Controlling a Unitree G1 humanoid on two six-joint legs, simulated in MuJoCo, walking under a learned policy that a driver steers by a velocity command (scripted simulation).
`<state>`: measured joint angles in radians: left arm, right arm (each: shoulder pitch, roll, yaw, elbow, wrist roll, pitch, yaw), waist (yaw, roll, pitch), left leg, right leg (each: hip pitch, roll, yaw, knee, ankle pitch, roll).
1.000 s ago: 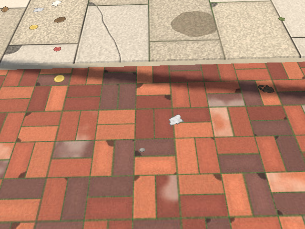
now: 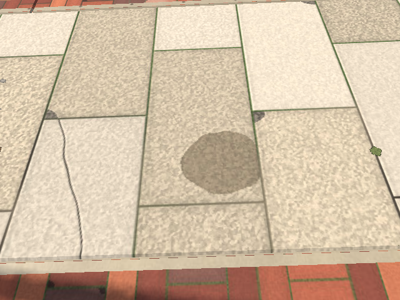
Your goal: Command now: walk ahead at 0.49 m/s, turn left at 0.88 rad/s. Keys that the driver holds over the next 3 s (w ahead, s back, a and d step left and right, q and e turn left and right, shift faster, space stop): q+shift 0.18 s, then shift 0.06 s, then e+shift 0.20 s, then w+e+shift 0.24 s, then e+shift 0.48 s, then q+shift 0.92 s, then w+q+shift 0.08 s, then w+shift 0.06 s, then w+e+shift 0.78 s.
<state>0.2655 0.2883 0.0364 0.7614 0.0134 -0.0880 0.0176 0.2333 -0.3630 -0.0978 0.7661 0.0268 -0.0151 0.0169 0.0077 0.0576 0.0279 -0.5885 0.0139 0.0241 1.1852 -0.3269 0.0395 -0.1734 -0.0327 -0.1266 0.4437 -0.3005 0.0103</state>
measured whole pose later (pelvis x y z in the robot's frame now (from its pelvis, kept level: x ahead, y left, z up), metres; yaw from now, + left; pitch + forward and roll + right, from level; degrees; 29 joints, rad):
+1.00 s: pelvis +0.47 -0.13 +0.00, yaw -14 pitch +4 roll +3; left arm 0.41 0.29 0.07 0.69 -0.03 0.02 0.06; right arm -0.07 -0.28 -0.05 0.63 0.00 -0.08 0.03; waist 0.07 0.02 0.05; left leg -0.65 -0.07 -0.08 0.60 -0.07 -0.04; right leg -0.13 0.06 0.20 0.43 -0.36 -0.07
